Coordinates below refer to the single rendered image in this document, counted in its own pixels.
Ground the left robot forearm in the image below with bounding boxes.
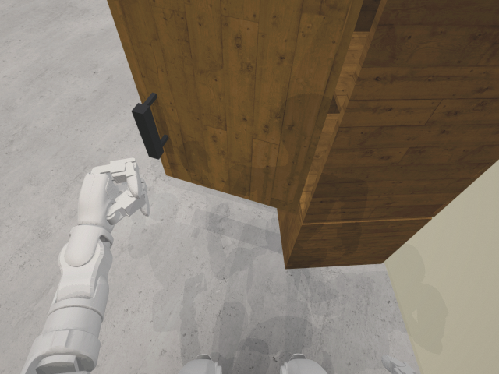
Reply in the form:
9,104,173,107
20,224,114,374

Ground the robot left shin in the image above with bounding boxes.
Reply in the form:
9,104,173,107
196,355,212,361

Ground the robot right shin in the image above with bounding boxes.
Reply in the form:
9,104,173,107
289,354,306,361

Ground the right robot hand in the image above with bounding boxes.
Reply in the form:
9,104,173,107
381,355,416,374

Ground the robot shin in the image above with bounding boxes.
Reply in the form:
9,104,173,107
289,354,306,361
196,355,212,361

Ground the cupboard door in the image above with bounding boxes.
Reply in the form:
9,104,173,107
107,0,363,213

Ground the handle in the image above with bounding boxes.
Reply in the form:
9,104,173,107
132,93,168,160

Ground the left robot hand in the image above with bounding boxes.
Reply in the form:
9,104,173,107
77,157,150,234

